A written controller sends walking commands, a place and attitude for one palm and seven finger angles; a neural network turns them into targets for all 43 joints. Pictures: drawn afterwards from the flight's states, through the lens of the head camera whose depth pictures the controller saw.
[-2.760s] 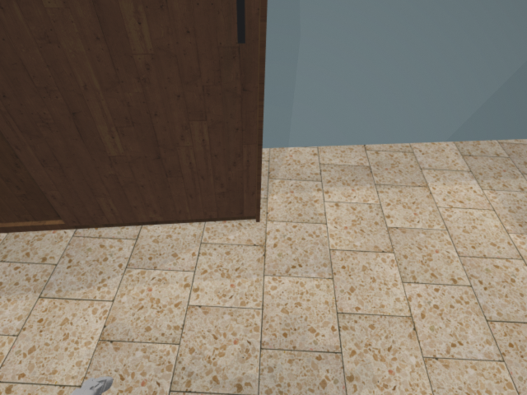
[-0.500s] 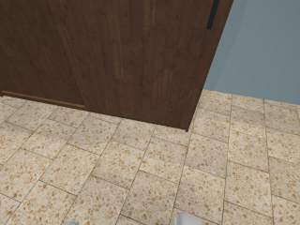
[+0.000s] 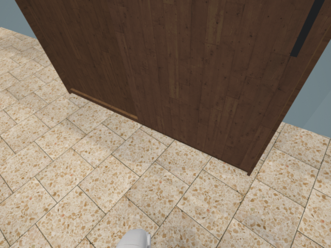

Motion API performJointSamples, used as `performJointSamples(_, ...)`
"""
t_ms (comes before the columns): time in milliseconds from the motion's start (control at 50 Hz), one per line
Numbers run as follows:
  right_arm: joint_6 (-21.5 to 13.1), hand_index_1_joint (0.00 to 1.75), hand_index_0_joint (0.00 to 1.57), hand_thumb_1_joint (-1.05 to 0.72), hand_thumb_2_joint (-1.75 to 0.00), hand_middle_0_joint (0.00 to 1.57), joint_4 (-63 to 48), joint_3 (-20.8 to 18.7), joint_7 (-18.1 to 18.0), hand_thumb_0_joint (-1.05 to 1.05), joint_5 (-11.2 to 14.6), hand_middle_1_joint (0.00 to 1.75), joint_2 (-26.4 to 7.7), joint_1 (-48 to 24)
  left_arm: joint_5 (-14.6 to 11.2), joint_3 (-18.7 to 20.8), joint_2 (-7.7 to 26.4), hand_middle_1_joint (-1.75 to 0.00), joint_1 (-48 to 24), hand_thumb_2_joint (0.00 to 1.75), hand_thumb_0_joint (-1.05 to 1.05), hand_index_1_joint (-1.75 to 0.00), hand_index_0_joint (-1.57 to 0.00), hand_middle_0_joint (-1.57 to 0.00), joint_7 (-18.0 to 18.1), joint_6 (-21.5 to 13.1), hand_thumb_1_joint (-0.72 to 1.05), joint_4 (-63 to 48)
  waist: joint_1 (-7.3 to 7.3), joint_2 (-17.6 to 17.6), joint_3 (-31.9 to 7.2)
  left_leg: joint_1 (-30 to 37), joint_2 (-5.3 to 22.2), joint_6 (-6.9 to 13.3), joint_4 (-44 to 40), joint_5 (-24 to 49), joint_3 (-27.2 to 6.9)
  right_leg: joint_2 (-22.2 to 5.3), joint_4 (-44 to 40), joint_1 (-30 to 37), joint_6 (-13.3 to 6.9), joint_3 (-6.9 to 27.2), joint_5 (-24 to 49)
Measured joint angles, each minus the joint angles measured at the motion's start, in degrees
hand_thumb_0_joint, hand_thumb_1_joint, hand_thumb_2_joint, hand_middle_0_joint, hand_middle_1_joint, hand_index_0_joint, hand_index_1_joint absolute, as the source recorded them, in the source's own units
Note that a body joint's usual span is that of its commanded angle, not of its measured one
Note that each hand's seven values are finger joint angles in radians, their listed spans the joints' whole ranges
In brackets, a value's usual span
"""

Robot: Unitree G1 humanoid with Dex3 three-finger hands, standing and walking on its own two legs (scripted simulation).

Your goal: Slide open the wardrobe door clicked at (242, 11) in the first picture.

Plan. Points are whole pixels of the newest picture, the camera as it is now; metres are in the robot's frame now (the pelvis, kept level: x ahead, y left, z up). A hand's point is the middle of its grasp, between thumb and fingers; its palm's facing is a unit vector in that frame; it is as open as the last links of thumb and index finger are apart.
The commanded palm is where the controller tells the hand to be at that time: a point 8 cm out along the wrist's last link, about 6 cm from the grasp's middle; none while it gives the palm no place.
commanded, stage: walk to a spot facing it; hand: right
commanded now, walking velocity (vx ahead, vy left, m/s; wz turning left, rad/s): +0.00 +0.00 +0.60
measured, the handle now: out of the picture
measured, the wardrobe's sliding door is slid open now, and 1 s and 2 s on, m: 0.00 0.00 0.00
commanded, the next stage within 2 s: turn to face it in 0.16 s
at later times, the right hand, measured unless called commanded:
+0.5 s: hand (210, 229) +0.20 -0.10 -0.17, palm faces -0.20 +0.96 -0.20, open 7.4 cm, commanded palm none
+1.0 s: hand out of the picture +0.09 -0.24 -0.18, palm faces +0.18 +0.96 -0.23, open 7.4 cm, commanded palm none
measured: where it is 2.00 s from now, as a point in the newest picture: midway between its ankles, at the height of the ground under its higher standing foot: outside the picture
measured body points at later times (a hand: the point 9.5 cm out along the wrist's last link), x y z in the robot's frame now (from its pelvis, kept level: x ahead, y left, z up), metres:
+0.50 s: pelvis +0.06 +0.04 -0.01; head +0.07 +0.05 +0.44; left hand +0.02 +0.26 -0.18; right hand +0.21 -0.15 -0.15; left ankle +0.05 +0.13 -0.74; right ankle +0.05 -0.10 -0.68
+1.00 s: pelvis +0.04 -0.01 +0.00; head +0.07 -0.05 +0.45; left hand +0.13 +0.23 -0.13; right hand +0.08 -0.29 -0.16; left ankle +0.04 +0.19 -0.65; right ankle +0.08 -0.07 -0.74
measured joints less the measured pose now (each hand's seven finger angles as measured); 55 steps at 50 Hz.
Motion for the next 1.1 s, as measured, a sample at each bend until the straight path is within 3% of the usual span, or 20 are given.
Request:
performJointSamples(180,1.82,0.30,0.19,-0.91,-0.90,0.19,-1.61,1.34,0.32,0.01,-0.02,0.30,2.81,-5.17,0.56,0.79,0.81,-0.30,4.69,0.90,0.01,-0.30,-0.20,-0.20,-0.54,1.62,0.92,2.32,2.95,-1.38,1.67,3.70,1.73,-0.12,-14.81,-0.55,2.04,-0.88,2.01,2.90,0.86,-6.55,-4.39)
performJointSamples(260,1.30,0.30,0.19,-0.91,-0.90,0.19,-2.12,2.24,0.33,0.01,0.13,0.30,4.44,-6.12,0.76,0.99,0.73,-0.30,5.32,0.90,0.01,-0.30,-0.20,-0.20,-1.14,2.25,0.91,2.52,4.03,-2.69,2.49,8.49,0.69,1.37,-23.94,-3.58,3.55,-2.91,6.12,2.63,2.37,-9.51,-7.70)
performJointSamples(300,0.10,0.30,0.20,-0.91,-0.89,0.19,-2.50,2.86,0.16,0.01,0.05,0.30,4.86,-6.05,0.49,1.04,0.68,-0.30,6.07,0.90,0.01,-0.30,-0.20,-0.20,-1.55,2.51,0.91,2.42,4.23,-3.51,2.30,12.30,-0.49,3.04,-30.80,-0.47,4.37,-5.00,11.29,1.11,3.57,-10.00,-10.20)
performJointSamples(320,-0.92,0.30,0.20,-0.91,-0.89,0.19,-2.37,3.13,-0.22,0.01,-0.06,0.30,5.24,-6.21,0.22,0.99,0.79,-0.30,5.86,0.90,0.01,-0.30,-0.20,-0.20,-1.71,2.90,0.91,2.55,4.18,-4.34,2.57,12.26,-1.38,4.23,-30.61,-0.80,4.51,-6.08,16.56,-1.09,4.46,-7.63,-11.33)
performJointSamples(380,-2.69,0.30,0.20,-0.91,-0.89,0.20,-1.30,4.26,-1.51,0.01,0.54,0.30,6.37,-5.90,-0.37,0.59,0.68,-0.30,4.59,0.90,0.01,-0.30,-0.20,-0.20,-1.24,4.58,0.91,3.07,4.47,-5.29,2.68,13.56,-2.30,5.85,-30.00,-2.81,4.97,-3.85,32.48,-8.39,5.74,4.52,-15.90)
performJointSamples(420,-2.96,0.30,0.20,-0.91,-0.89,0.20,-0.17,4.81,-2.22,0.01,0.63,0.30,7.05,-4.92,-0.35,0.38,0.24,-0.30,3.79,0.90,0.01,-0.30,-0.20,-0.20,-1.06,5.07,0.91,3.51,4.19,-5.22,1.50,15.56,-2.52,5.85,-32.21,-2.40,5.21,-2.45,36.39,-11.00,6.04,9.17,-14.35)
performJointSamples(460,-2.91,0.30,0.20,-0.91,-0.89,0.20,1.13,5.22,-2.53,0.01,0.59,0.30,7.59,-3.89,-0.32,0.26,-0.31,-0.30,3.13,0.90,0.01,-0.30,-0.20,-0.20,-1.01,5.14,0.91,3.57,4.18,-5.02,-0.01,17.39,-2.48,5.76,-34.64,-1.63,5.83,-1.71,34.99,-12.11,6.27,11.89,-12.33)
performJointSamples(560,-2.82,0.30,0.20,-0.92,-0.89,0.20,2.11,4.74,-2.75,0.00,0.62,0.30,7.84,-2.92,-0.19,0.31,-1.47,-0.30,1.44,0.90,0.01,-0.30,-0.20,-0.20,-1.20,5.28,0.92,3.04,3.28,-3.96,-1.53,19.94,-1.21,5.20,-37.19,-1.27,8.95,-0.73,28.08,-12.43,6.79,13.22,-10.24)
performJointSamples(680,-2.24,0.30,0.20,-0.91,-0.89,0.20,1.83,3.43,-2.78,0.00,0.28,0.30,5.66,-1.80,-0.06,1.06,-0.17,-0.30,-0.72,0.90,0.02,-0.30,-0.20,-0.20,-2.00,5.17,0.93,1.38,1.37,-1.81,-0.18,19.48,1.84,3.21,-33.96,-3.13,13.15,0.62,15.67,-9.02,6.54,9.73,-6.44)
performJointSamples(700,-1.97,0.30,0.20,-0.91,-0.89,0.20,1.89,3.14,-2.77,0.00,0.46,0.30,5.04,-1.32,0.02,1.16,0.10,-0.30,-0.88,0.90,0.01,-0.30,-0.20,-0.20,-2.15,4.81,0.93,0.84,1.28,-1.28,-0.03,18.78,2.72,2.65,-32.09,-4.05,13.65,1.20,12.42,-7.95,5.31,9.41,-3.39)
performJointSamples(720,-1.48,0.30,0.20,-0.91,-0.89,0.20,2.07,2.73,-2.74,0.00,0.75,0.30,4.26,-0.91,0.19,1.27,0.11,-0.30,-1.20,0.90,0.01,-0.30,-0.20,-0.20,-2.25,4.42,0.93,0.41,1.15,-0.23,0.19,17.48,3.71,1.91,-29.24,-5.20,12.82,2.26,12.46,-8.27,3.10,9.29,-2.92)
performJointSamples(760,-0.09,0.30,0.20,-0.91,-0.89,0.20,2.50,2.19,-2.89,0.00,0.85,0.30,3.08,-0.03,0.38,1.20,0.40,-0.30,-1.73,0.90,0.01,-0.30,-0.20,-0.20,-2.28,3.73,0.92,-0.57,0.83,0.29,0.50,13.22,2.95,0.67,-19.43,-12.78,8.29,3.07,12.88,-8.87,0.00,9.41,-3.68)
performJointSamples(800,0.92,0.30,0.20,-0.91,-0.89,0.20,3.26,1.73,-2.84,0.01,0.66,0.30,2.29,0.36,0.49,1.16,0.66,-0.30,-1.85,0.90,0.01,-0.30,-0.20,-0.20,-1.86,3.26,0.92,-1.24,1.04,-0.18,0.58,9.38,1.72,0.12,-10.50,-13.55,4.66,3.48,10.71,-8.50,-1.08,10.24,-2.80)
performJointSamples(860,1.04,0.30,0.20,-0.91,-0.89,0.20,3.53,1.24,-2.35,0.01,0.59,0.30,1.44,0.12,0.41,0.86,0.97,-0.30,-1.71,0.90,0.01,-0.30,-0.20,-0.20,-1.36,3.05,0.92,-1.52,1.07,-0.96,0.92,5.89,1.26,-0.79,-3.94,-8.34,1.06,4.44,5.43,-7.21,-1.14,12.07,0.88)
performJointSamples(960,0.62,0.30,0.20,-0.91,-0.89,0.19,2.72,1.00,-2.14,0.01,0.69,0.30,0.59,-0.25,0.06,0.74,1.07,-0.30,-1.32,0.90,0.01,-0.30,-0.20,-0.21,-1.49,3.18,0.91,-1.43,0.76,-1.69,0.49,4.77,1.75,-2.41,-4.25,-3.15,-2.26,5.95,-0.83,-5.84,-1.62,14.99,5.51)
performJointSamples(1100,0.93,0.30,0.20,-0.91,-0.89,0.19,1.94,1.18,-2.29,0.01,0.88,0.30,0.79,-2.02,0.18,1.32,1.08,-0.30,-1.12,0.90,0.01,-0.30,-0.21,-0.21,-2.05,3.88,0.91,-1.80,1.90,-2.30,-0.45,7.89,0.97,-3.09,-12.04,-4.55,-3.52,8.17,-2.60,-6.75,-1.35,19.39,8.53)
